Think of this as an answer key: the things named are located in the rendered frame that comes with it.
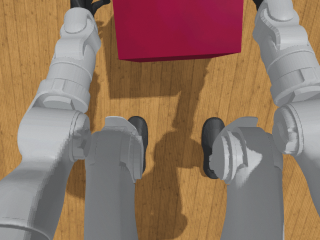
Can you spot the left robot hand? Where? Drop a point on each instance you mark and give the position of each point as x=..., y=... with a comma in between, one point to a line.
x=87, y=4

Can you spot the robot right shin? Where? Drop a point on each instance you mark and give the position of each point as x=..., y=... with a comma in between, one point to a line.
x=246, y=121

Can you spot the carton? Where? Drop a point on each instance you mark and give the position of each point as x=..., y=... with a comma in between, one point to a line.
x=171, y=30

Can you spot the robot shin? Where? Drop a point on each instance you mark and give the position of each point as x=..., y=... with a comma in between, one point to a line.
x=110, y=121
x=246, y=121

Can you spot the right robot forearm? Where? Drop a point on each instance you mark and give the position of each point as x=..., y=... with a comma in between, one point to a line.
x=288, y=57

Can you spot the right robot hand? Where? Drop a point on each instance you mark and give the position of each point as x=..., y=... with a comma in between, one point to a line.
x=258, y=3

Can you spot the left robot forearm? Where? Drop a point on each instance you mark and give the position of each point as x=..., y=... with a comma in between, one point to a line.
x=71, y=69

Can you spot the robot right upper arm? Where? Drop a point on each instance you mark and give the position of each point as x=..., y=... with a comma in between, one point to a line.
x=296, y=131

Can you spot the robot left shin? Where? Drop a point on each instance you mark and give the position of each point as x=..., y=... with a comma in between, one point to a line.
x=110, y=121

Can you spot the robot left upper arm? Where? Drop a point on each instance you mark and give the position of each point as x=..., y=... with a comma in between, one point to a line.
x=32, y=196

